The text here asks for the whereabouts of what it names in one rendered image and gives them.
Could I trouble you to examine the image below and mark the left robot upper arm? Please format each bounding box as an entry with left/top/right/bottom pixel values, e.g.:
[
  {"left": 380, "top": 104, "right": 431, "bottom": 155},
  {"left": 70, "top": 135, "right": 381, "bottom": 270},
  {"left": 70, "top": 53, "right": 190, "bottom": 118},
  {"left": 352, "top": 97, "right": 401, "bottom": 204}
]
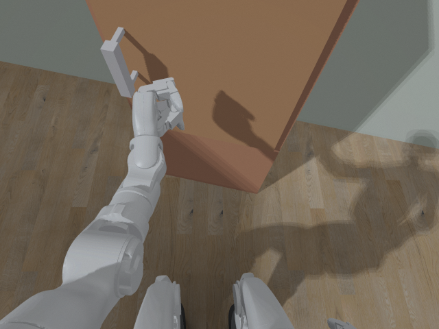
[{"left": 0, "top": 230, "right": 144, "bottom": 329}]

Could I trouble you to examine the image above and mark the robot left hand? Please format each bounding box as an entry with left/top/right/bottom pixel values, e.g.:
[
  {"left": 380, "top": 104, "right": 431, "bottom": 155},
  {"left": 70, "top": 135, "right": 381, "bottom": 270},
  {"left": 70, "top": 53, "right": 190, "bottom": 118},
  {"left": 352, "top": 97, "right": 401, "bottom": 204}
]
[{"left": 132, "top": 77, "right": 185, "bottom": 138}]

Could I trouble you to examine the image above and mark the handle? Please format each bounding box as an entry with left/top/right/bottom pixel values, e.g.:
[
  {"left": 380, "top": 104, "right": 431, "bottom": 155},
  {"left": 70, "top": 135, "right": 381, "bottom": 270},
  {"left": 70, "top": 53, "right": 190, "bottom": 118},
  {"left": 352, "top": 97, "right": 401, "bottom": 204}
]
[{"left": 100, "top": 27, "right": 138, "bottom": 98}]

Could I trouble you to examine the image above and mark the left robot forearm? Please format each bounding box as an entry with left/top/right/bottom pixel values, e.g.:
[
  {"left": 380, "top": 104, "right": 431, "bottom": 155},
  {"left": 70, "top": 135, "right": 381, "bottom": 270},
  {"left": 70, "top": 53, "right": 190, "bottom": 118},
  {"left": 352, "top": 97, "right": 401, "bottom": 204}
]
[{"left": 62, "top": 135, "right": 167, "bottom": 281}]

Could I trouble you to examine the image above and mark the robot right thigh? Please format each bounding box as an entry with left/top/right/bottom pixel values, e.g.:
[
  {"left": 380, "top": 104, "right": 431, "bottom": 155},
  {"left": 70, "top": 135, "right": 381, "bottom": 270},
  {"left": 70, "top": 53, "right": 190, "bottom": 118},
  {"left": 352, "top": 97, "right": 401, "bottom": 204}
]
[{"left": 233, "top": 278, "right": 294, "bottom": 329}]

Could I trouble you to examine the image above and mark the robot right shin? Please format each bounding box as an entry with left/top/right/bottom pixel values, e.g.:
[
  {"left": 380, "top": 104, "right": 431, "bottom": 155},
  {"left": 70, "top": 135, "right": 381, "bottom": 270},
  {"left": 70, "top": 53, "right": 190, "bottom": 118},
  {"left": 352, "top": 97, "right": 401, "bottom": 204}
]
[{"left": 235, "top": 273, "right": 254, "bottom": 329}]

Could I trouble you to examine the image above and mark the cupboard door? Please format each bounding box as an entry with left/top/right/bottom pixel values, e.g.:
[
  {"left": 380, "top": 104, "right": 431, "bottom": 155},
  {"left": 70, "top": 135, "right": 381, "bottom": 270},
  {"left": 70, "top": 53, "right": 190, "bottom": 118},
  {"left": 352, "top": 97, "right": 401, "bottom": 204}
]
[{"left": 89, "top": 0, "right": 347, "bottom": 151}]

